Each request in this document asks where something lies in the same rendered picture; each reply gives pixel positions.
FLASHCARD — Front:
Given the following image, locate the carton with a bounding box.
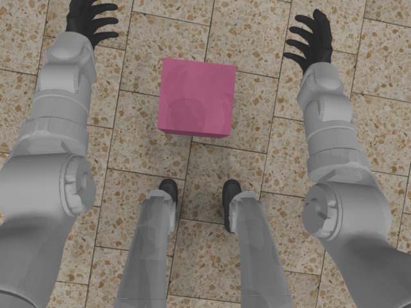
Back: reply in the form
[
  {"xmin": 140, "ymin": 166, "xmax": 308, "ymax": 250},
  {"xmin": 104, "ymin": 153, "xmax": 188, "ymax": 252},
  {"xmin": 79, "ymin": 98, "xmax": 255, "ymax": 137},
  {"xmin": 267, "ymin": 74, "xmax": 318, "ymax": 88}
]
[{"xmin": 157, "ymin": 58, "xmax": 236, "ymax": 139}]

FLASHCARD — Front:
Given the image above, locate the robot left foot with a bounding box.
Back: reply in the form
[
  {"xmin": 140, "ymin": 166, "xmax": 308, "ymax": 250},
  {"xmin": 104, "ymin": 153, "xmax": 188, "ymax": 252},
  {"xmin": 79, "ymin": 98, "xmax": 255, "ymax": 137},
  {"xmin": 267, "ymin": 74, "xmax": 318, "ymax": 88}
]
[{"xmin": 159, "ymin": 179, "xmax": 178, "ymax": 209}]

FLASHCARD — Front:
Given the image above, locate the robot left hand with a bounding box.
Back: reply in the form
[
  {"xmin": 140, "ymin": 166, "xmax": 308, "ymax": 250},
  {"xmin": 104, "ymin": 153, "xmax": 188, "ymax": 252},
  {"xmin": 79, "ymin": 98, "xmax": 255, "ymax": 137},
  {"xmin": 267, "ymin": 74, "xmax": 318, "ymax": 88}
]
[{"xmin": 66, "ymin": 0, "xmax": 119, "ymax": 50}]

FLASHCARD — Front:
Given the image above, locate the robot left upper arm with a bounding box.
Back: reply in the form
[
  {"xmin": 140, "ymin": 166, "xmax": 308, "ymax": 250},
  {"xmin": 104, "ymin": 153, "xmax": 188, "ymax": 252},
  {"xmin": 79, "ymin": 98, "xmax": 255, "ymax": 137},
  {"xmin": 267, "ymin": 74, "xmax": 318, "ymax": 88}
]
[{"xmin": 0, "ymin": 153, "xmax": 96, "ymax": 308}]

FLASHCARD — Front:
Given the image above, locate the right robot forearm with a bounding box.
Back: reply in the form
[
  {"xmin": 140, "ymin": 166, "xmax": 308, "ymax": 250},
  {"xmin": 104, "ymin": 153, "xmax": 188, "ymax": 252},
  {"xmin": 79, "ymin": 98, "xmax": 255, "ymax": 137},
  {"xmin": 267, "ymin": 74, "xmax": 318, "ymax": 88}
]
[{"xmin": 297, "ymin": 62, "xmax": 392, "ymax": 231}]

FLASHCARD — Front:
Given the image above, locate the left robot thigh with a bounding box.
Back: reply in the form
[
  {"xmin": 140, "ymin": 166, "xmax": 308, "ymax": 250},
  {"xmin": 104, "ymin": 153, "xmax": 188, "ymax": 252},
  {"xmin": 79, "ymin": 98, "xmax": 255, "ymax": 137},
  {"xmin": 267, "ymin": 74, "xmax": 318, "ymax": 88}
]
[{"xmin": 113, "ymin": 196, "xmax": 176, "ymax": 308}]

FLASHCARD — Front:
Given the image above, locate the robot right hand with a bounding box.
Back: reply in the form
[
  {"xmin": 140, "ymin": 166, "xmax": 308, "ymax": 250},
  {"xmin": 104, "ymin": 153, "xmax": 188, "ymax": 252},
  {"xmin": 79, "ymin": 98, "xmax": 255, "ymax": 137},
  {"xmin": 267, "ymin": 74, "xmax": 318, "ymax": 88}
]
[{"xmin": 283, "ymin": 9, "xmax": 333, "ymax": 75}]

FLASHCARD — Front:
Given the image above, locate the robot right upper arm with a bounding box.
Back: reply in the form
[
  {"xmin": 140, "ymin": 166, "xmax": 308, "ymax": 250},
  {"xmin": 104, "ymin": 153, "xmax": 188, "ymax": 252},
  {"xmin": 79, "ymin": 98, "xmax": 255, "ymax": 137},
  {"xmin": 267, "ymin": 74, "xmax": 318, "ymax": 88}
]
[{"xmin": 301, "ymin": 181, "xmax": 411, "ymax": 308}]

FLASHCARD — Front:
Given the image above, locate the left robot forearm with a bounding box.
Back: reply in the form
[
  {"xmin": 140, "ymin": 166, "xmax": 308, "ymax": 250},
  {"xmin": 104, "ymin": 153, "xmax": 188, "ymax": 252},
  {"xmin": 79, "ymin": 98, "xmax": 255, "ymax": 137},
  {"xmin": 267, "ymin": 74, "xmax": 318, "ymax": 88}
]
[{"xmin": 0, "ymin": 31, "xmax": 97, "ymax": 212}]

